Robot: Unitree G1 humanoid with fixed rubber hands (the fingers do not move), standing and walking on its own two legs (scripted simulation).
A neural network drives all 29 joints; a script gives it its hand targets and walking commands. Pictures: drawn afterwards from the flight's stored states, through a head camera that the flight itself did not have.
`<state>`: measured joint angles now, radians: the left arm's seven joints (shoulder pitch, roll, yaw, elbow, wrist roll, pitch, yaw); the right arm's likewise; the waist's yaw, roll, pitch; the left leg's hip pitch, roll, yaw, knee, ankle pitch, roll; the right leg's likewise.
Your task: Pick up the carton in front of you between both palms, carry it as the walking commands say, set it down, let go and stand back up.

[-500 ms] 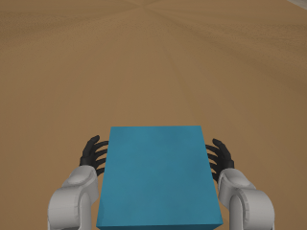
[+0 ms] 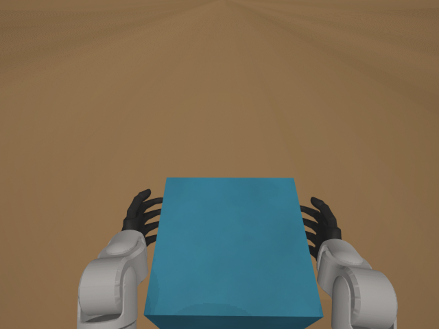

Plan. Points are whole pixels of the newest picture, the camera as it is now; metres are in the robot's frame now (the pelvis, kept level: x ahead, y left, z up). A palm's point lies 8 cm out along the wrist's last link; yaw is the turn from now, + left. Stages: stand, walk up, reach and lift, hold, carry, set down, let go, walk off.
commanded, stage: carry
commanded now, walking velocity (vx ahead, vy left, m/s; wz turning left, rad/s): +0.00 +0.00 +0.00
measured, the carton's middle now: (229, 264) +0.24 +0.00 +0.01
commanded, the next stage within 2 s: hold in 1.94 s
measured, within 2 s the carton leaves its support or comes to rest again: neither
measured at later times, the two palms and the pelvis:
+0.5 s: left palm (136, 193) +0.35 +0.17 +0.07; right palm (296, 195) +0.34 -0.12 +0.07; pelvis +0.09 +0.02 +0.00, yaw +0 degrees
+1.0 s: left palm (138, 201) +0.36 +0.18 +0.04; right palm (288, 202) +0.35 -0.12 +0.03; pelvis +0.06 +0.03 +0.00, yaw +0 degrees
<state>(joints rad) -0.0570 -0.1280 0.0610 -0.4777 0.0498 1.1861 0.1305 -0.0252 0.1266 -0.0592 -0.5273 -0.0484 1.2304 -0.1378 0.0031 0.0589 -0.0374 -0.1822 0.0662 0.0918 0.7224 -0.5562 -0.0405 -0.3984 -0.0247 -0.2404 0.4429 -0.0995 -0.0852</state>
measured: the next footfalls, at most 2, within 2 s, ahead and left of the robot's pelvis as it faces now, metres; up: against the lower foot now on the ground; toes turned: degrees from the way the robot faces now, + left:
left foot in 0.08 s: +0.03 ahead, +0.13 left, +0.00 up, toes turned +1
